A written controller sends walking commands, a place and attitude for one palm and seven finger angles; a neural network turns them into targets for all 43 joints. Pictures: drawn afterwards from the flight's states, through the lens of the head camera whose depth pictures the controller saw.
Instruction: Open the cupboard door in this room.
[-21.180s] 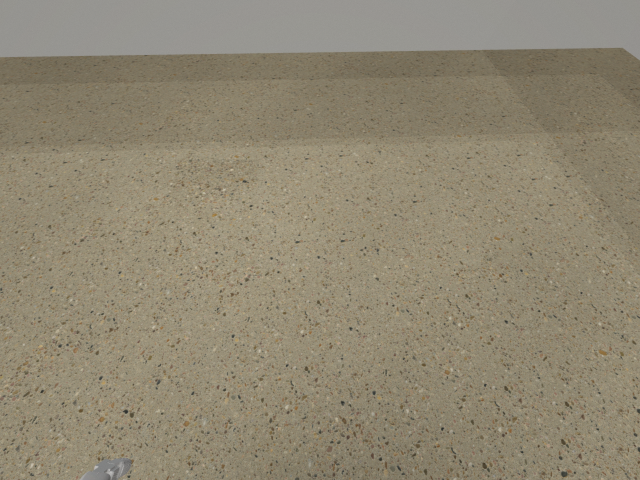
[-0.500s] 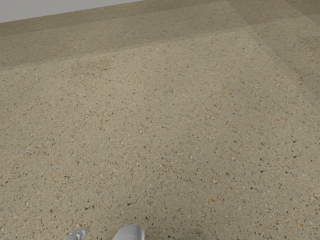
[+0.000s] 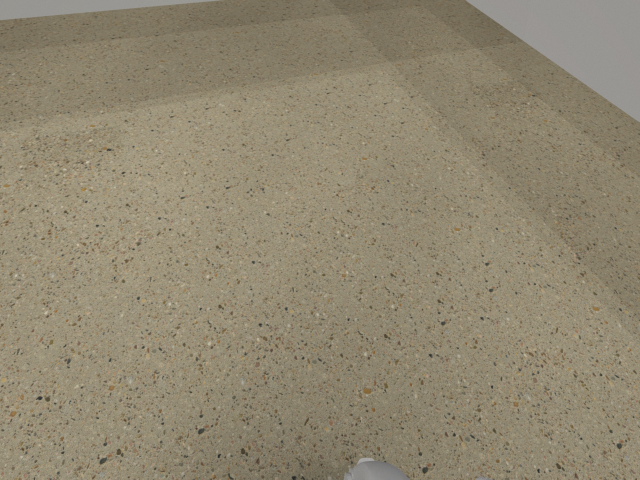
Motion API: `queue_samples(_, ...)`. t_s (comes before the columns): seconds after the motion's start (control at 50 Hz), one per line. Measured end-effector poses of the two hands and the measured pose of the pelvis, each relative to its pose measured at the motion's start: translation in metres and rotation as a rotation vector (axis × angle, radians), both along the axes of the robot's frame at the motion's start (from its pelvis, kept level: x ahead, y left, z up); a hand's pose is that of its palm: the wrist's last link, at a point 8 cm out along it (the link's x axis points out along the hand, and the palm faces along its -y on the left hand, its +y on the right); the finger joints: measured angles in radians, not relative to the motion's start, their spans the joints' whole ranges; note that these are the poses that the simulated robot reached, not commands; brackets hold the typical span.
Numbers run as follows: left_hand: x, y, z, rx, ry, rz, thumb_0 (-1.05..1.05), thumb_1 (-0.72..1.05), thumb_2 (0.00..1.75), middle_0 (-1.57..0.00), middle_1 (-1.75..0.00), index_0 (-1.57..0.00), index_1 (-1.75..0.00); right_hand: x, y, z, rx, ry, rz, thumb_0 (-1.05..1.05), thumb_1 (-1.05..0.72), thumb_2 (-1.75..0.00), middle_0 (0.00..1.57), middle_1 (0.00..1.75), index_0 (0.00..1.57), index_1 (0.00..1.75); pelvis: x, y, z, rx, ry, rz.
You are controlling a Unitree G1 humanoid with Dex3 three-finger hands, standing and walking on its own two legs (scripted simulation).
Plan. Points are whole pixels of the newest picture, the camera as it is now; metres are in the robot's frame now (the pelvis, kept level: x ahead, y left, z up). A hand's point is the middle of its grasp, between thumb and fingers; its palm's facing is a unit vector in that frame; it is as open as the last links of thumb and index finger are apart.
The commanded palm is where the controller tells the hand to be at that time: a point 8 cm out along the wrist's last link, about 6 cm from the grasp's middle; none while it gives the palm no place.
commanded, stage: turn or walk to find it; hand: left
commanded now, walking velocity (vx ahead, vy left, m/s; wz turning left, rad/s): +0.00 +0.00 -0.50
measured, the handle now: out of the picture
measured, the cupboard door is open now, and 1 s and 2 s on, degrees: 0 0 0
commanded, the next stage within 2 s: none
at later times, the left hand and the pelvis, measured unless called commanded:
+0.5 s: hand (243, 472) +0.15 +0.11 -0.15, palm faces -0.26 -0.93 -0.25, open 7.4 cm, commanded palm none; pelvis +0.00 -0.05 +0.00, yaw -15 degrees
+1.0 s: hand (222, 443) +0.18 +0.15 -0.17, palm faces -0.45 -0.87 -0.21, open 7.4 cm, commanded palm none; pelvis +0.02 -0.01 +0.01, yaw -30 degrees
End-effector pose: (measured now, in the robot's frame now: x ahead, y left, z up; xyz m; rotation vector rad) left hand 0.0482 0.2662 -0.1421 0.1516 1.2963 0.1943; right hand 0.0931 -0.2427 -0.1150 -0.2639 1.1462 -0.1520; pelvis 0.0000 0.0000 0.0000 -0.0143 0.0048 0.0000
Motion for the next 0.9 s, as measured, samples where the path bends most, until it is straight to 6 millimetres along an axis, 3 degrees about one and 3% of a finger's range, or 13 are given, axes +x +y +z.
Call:
queue_samples(0.08,0.017,0.004,0.007,0.005,-0.016,-0.047,0.01,0.9,0.9,-0.2,-0.3,-0.2,-0.3,-0.025,0.003,-0.001,0.018,0.03,-0.06,0.01,-0.91,-0.89,0.2,0.3,0.2,0.3,0.0,0.002,0.004,-0.008,-0.004,-0.047)
queue_samples(0.16,0.039,-0.006,0.011,0.011,-0.023,-0.11,0.01,0.91,0.9,-0.2,-0.3,-0.19,-0.3,-0.051,-0.002,-0.007,0.041,0.062,-0.135,0.01,-0.91,-0.89,0.21,0.3,0.2,0.3,0.001,-0.003,0.004,-0.006,-0.002,-0.095)
queue_samples(0.32,0.099,-0.065,0.01,0.036,-0.107,-0.294,0.01,0.9,0.9,-0.2,-0.3,-0.19,-0.3,-0.113,-0.041,-0.042,0.086,0.148,-0.3,0.01,-0.91,-0.89,0.21,0.3,0.2,0.3,0.001,-0.034,-0.015,0.013,0.002,-0.194)
queue_samples(0.38,0.108,-0.086,0.015,0.036,-0.142,-0.321,0.01,0.9,0.9,-0.2,-0.3,-0.2,-0.3,-0.127,-0.056,-0.045,0.072,0.193,-0.335,0.01,-0.91,-0.89,0.2,0.3,0.2,0.3,-0.002,-0.042,-0.014,0.012,-0.003,-0.208)
queue_samples(0.5,0.105,-0.107,0.02,0.018,-0.107,-0.357,0.0,0.9,0.9,-0.21,-0.3,-0.2,-0.3,-0.122,-0.072,-0.03,0.052,0.151,-0.367,0.01,-0.91,-0.89,0.2,0.3,0.19,0.29,-0.002,-0.048,-0.002,0.029,-0.004,-0.265)
queue_samples(0.62,0.101,-0.103,0.013,-0.006,-0.063,-0.392,0.01,0.9,0.9,-0.21,-0.3,-0.2,-0.3,-0.103,-0.072,-0.017,0.029,0.068,-0.388,0.01,-0.91,-0.89,0.2,0.3,0.19,0.29,0.001,-0.041,0.0,0.023,0.004,-0.323)
queue_samples(0.76,0.113,-0.073,-0.01,-0.023,-0.026,-0.41,0.01,0.9,0.9,-0.21,-0.3,-0.2,-0.3,-0.084,-0.049,-0.007,-0.018,-0.018,-0.41,0.01,-0.91,-0.89,0.2,0.3,0.2,0.29,0.011,-0.017,-0.01,0.001,0.017,-0.387)
queue_samples(0.9,0.136,-0.059,-0.001,-0.016,-0.007,-0.476,0.01,0.9,0.9,-0.2,-0.3,-0.2,-0.3,-0.107,-0.017,0.004,-0.001,0.009,-0.472,0.01,-0.91,-0.89,0.2,0.3,0.2,0.3,0.016,-0.005,0.002,-0.014,0.012,-0.471)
